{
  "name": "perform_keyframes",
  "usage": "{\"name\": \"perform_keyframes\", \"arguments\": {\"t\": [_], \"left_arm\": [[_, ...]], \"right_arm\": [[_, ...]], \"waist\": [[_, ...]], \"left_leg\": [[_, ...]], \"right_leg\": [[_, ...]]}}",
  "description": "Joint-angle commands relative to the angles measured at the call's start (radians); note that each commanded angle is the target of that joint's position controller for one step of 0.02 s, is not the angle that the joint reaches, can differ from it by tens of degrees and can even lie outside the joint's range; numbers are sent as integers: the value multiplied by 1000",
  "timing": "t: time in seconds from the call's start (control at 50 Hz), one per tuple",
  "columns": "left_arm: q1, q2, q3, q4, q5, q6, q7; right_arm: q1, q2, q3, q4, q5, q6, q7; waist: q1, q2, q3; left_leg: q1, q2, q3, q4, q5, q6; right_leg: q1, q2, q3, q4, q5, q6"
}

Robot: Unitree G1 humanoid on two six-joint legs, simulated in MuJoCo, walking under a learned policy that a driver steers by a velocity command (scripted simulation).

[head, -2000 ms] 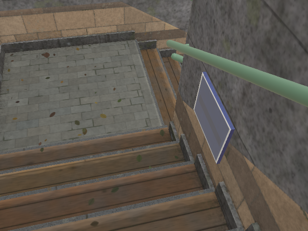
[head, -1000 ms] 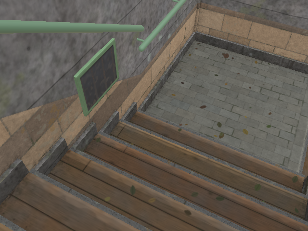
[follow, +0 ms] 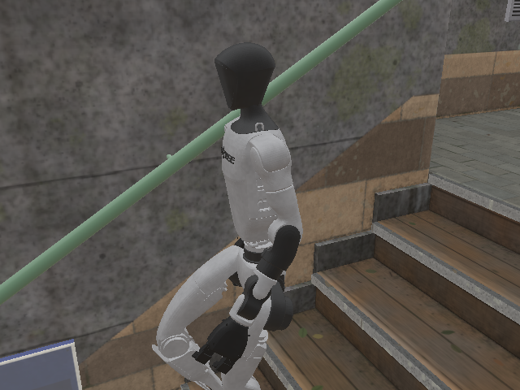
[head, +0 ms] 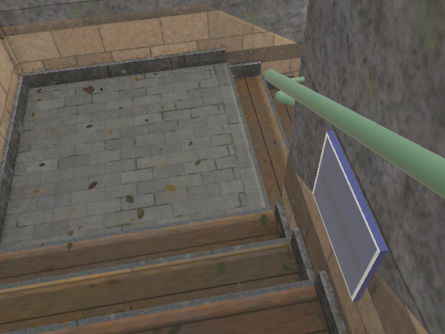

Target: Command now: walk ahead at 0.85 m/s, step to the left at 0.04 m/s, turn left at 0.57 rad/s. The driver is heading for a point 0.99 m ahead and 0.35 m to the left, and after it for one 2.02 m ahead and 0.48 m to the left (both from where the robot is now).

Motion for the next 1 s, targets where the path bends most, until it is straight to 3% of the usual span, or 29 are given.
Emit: {"name": "perform_keyframes", "arguments": {"t": [0.02,0.06,0.18,0.24,0.3,0.34,0.38,0.4,0.42,0.44,0.46,0.5,0.54,0.56,0.58,0.62,0.66,0.68,0.72,0.76,0.8,0.82,0.84,0.9,0.92,0.94,0.96,0.98,1.0], "left_arm": [[82,62,20,4,-43,23,38],[-99,155,60,-28,-71,-6,45],[-73,124,71,-4,-114,-114,14],[-174,182,111,13,-94,-83,15],[-51,204,134,87,-66,-86,4],[87,184,137,138,-63,-113,-9],[392,193,144,225,-67,-141,-19],[495,208,133,260,-64,-134,-19],[509,252,114,283,-37,-143,-24],[481,261,131,280,-25,-163,-21],[465,219,120,278,-43,-174,-21],[544,121,74,296,-81,-202,0],[119,81,33,181,-73,-205,55],[72,217,54,176,-78,-204,54],[35,249,55,161,-110,-212,50],[-278,314,91,107,-125,-176,6],[-89,229,61,2,-46,-169,-11],[-184,318,90,17,-19,-155,-13],[49,345,117,115,-38,-135,7],[320,266,83,165,-82,-147,-7],[445,245,59,177,-82,-92,-18],[553,251,47,211,-45,-63,-19],[601,228,30,212,-47,-61,-36],[473,162,-16,157,-58,-100,-68],[289,192,-26,122,-33,-140,-52],[204,140,-39,85,-61,-158,-35],[402,146,-18,167,-27,-151,-31],[566,157,-11,254,-27,-121,-47],[471,138,-25,205,-75,-122,-55]], "right_arm": [[-72,-205,-48,-126,11,-34,-17],[-67,-133,-35,-142,-1,-33,-25],[52,-58,-28,-96,-7,-6,-12],[151,-89,-27,-53,-8,-6,18],[156,-115,-33,34,-38,10,-25],[48,-121,-42,30,-9,29,-34],[-194,-135,-71,-6,-16,28,-51],[-218,-89,-67,-10,-13,20,-47],[-158,-18,-54,-64,-13,-1,-49],[-148,-30,-50,-77,0,-13,-43],[-230,-29,-42,-81,-34,-4,-38],[-509,-46,-38,-153,-57,-56,-36],[-350,-11,-32,-106,-26,-88,30],[-184,13,-20,-34,-20,-62,46],[38,-27,-41,50,-30,-56,54],[422,-120,-61,108,-34,-36,27],[264,-362,-110,50,-41,-23,-53],[200,-303,-105,16,-64,-21,-83],[-208,-188,-63,-137,-110,-40,-101],[-519,-181,-68,-156,-36,-53,-125],[-579,-207,-86,-163,22,-59,-106],[-676,-189,-93,-196,49,-59,-81],[-702,-151,-92,-221,42,-51,-57],[-659,-55,-55,-246,17,-46,-77],[-465,65,-6,-308,13,-35,-64],[-569,9,7,-328,-9,-47,-51],[-538,-106,-29,-247,-41,-42,-49],[-481,-18,-14,-227,-20,-18,-28],[-325,56,14,-252,9,16,4]], "waist": [[92,114,-148],[35,98,-51],[-94,132,66],[-155,-96,173],[-101,-41,129],[0,-121,92],[228,-128,54],[261,-97,24],[154,-265,-2],[154,-353,-116],[175,-252,-97],[227,-79,71],[-18,22,113],[-77,-73,51],[-170,-83,-71],[-512,-15,-207],[-270,301,-160],[-284,132,10],[-45,-119,118],[283,53,-31],[388,114,-138],[459,139,-153],[499,65,-125],[379,-4,177],[112,-382,262],[187,-427,339],[275,-192,101],[284,-219,-83],[149,-405,-120]], "left_leg": [[-245,269,-372,-130,327,213],[29,226,-465,-17,0,205],[5,87,-460,140,-149,103],[104,81,-491,168,-15,93],[85,35,-352,362,-47,65],[-137,13,-289,562,-212,66],[-377,25,-265,947,-461,104],[-490,26,-229,1088,-491,108],[-681,47,-153,1145,-561,77],[-927,154,-72,1117,-426,44],[-1002,192,-89,1225,-328,28],[-988,214,-77,906,-68,2],[-130,152,60,223,517,-97],[209,43,226,380,524,-106],[392,13,229,498,528,-55],[851,152,-27,365,665,136],[666,418,-793,-84,-99,266],[362,392,-850,6,-158,266],[-234,309,-645,269,-178,225],[-644,145,-266,254,-237,95],[-723,123,-212,412,-62,86],[-790,124,-184,601,42,42],[-826,59,-92,790,-71,-2],[-782,-79,-6,1326,-376,-95],[-824,-51,36,1022,-246,-92],[-703,40,47,859,-121,-124],[-536,-60,35,778,-210,-82],[-386,-68,213,1040,-268,-109],[-427,-74,258,1426,-469,-98]], "right_leg": [[445,-5,-38,-238,224,23],[146,-26,76,-493,348,12],[550,-21,49,-1027,332,35],[528,28,-14,-1049,99,89],[685,-35,1,-1088,342,42],[949,-93,-13,-1133,612,-2],[1196,-200,25,-1196,618,-44],[1263,-208,-32,-1091,608,-30],[1340,-261,-76,-713,1216,44],[1464,-381,150,-643,819,-103],[1329,-404,236,-657,624,-138],[1056,-256,55,-708,276,-57],[237,-125,-179,-793,-48,-38],[86,-152,-198,-822,145,-54],[143,-164,-226,-657,595,-28],[-178,-93,-248,170,122,-5],[-302,2,-36,196,-490,9],[-236,-40,101,59,-622,-32],[142,-48,150,-177,-532,-19],[809,-12,-70,-504,465,-4],[1113,-25,-147,-471,645,-61],[1194,-58,-107,-382,648,-95],[1175,-81,-75,-513,674,-116],[744,-194,144,-911,477,-131],[489,-192,253,-997,-114,-25],[284,-136,169,-1051,-154,-52],[610,-4,-235,-992,471,-38],[660,-14,-303,-893,743,-79],[558,-142,-26,-945,688,-171]]}}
